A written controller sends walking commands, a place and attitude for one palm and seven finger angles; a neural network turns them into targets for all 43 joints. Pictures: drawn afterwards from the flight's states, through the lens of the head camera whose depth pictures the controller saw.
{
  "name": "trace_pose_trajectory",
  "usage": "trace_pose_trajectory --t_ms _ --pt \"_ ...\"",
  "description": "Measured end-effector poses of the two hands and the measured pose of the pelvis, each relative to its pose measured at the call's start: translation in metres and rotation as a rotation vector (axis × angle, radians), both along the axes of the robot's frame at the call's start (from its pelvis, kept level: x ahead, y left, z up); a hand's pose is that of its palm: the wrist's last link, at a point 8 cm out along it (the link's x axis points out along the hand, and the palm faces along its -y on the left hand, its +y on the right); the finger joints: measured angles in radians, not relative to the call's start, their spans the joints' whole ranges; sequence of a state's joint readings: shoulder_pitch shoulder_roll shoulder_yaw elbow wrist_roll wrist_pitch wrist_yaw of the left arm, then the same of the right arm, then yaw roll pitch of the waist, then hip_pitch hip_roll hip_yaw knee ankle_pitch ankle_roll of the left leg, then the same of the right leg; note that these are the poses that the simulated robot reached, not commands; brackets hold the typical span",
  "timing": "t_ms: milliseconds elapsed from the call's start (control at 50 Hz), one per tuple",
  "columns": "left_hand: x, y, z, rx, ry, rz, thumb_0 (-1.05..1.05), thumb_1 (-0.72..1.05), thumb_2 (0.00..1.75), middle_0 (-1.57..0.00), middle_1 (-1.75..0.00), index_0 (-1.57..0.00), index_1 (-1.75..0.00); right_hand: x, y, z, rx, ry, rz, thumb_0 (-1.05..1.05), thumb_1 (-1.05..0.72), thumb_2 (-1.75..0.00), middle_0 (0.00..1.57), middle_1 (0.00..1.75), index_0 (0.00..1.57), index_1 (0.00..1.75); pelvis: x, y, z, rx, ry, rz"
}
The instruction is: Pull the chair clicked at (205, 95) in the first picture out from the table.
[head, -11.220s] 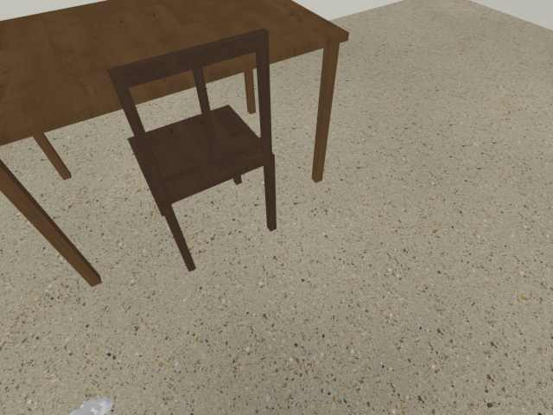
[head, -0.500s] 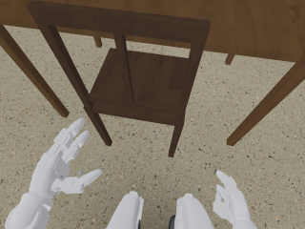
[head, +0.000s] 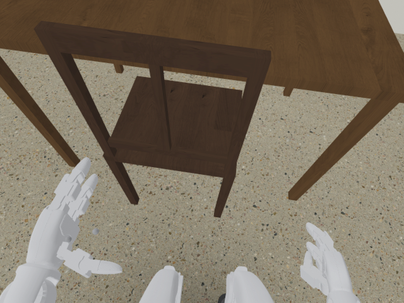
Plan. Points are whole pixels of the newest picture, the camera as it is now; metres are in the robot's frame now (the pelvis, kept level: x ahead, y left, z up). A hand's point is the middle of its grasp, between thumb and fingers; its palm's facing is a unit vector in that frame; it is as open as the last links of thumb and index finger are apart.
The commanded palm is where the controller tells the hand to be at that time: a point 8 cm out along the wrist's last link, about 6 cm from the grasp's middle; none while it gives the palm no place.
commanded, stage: raise the hand toward the chair's back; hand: left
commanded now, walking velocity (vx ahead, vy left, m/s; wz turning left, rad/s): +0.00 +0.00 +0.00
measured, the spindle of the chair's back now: (162, 113) +0.52 +0.13 +0.01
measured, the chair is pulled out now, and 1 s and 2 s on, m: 0.00 0.00 0.00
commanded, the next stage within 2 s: aim the fingers beside a spindle in 0.88 s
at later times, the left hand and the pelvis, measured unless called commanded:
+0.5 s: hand (92, 213) +0.25 +0.20 +0.06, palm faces -0.06 -1.00 -0.07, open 16.9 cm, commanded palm +0.23 +0.25 +0.07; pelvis +0.01 -0.01 +0.01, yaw +0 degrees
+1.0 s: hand (93, 219) +0.24 +0.20 +0.06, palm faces -0.06 -1.00 -0.07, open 16.9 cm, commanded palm +0.22 +0.25 +0.07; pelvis +0.00 -0.01 +0.01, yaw +0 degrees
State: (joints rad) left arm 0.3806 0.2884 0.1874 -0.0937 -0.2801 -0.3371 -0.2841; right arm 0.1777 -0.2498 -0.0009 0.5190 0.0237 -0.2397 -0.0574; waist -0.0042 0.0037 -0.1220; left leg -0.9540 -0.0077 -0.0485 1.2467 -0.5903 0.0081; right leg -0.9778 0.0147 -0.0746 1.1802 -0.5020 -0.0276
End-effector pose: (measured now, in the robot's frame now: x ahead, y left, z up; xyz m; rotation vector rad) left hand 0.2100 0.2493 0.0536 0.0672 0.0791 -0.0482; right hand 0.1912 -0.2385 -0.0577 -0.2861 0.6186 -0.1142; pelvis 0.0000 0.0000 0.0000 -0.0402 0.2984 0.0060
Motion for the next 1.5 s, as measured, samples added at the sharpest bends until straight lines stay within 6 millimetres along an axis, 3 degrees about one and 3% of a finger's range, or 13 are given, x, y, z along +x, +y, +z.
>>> trace_pose_trajectory --t_ms 200,440,620,1060,1500 --pt "0.009 0.007 0.009 0.007 0.015 -0.006 0.00 -0.46 0.32 -0.07 -0.09 -0.07 -0.09 0.009 0.021 -0.003 0.056 0.015 0.045 0.01 -0.90 -0.90 0.21 0.30 0.21 0.30 0.006 -0.001 0.006 -0.002 -0.005 0.007" --pt "0.025 0.009 0.014 0.012 0.015 -0.012 -0.01 -0.49 0.30 -0.06 -0.08 -0.06 -0.08 -0.013 -0.003 -0.007 0.022 0.073 -0.002 0.01 -0.90 -0.90 0.21 0.30 0.21 0.30 0.007 -0.005 0.010 0.004 -0.008 0.002" --pt "0.025 0.004 0.012 -0.001 0.013 -0.013 -0.01 -0.49 0.30 -0.06 -0.08 -0.06 -0.08 -0.021 -0.017 -0.001 0.003 0.070 -0.033 0.01 -0.90 -0.90 0.21 0.30 0.21 0.30 0.006 -0.008 0.012 0.011 -0.013 -0.004" --pt "0.016 0.003 0.013 -0.002 -0.007 -0.009 -0.01 -0.50 0.30 -0.06 -0.08 -0.06 -0.08 -0.013 -0.003 -0.002 0.033 0.028 0.008 0.01 -0.90 -0.90 0.21 0.30 0.21 0.30 -0.001 -0.008 0.009 0.010 -0.024 0.001" --pt "0.054 -0.021 -0.003 -0.017 -0.030 -0.038 -0.01 -0.50 0.30 -0.06 -0.08 -0.06 -0.08 -0.033 -0.004 -0.018 0.026 0.087 0.000 0.01 -0.90 -0.90 0.21 0.30 0.21 0.30 -0.006 -0.004 0.002 0.017 0.009 -0.007"
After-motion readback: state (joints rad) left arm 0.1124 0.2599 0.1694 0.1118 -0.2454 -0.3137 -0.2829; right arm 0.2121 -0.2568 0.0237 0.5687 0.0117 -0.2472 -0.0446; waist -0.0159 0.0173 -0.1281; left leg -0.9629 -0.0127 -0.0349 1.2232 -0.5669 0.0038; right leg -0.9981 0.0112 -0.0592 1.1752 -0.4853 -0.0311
